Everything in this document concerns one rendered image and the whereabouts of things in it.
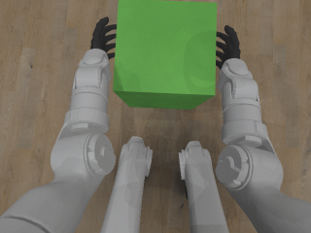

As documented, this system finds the robot right forearm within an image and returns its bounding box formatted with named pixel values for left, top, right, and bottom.
left=217, top=58, right=278, bottom=157

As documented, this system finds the robot right hand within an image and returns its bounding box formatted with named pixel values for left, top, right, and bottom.
left=216, top=25, right=241, bottom=70

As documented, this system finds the robot left forearm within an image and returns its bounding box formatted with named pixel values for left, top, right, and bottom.
left=51, top=49, right=112, bottom=164

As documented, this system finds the robot left upper arm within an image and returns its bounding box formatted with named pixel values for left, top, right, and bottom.
left=0, top=132, right=116, bottom=233

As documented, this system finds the carton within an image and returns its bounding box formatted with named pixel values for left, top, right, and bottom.
left=113, top=0, right=217, bottom=110

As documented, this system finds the left robot shin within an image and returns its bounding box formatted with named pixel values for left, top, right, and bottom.
left=118, top=136, right=145, bottom=165

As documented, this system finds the robot left thigh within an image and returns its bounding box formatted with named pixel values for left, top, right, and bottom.
left=100, top=142, right=153, bottom=233

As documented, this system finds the robot left hand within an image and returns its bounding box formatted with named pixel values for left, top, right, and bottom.
left=90, top=17, right=117, bottom=60

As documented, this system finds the robot right upper arm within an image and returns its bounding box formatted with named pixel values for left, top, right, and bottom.
left=215, top=144, right=311, bottom=233

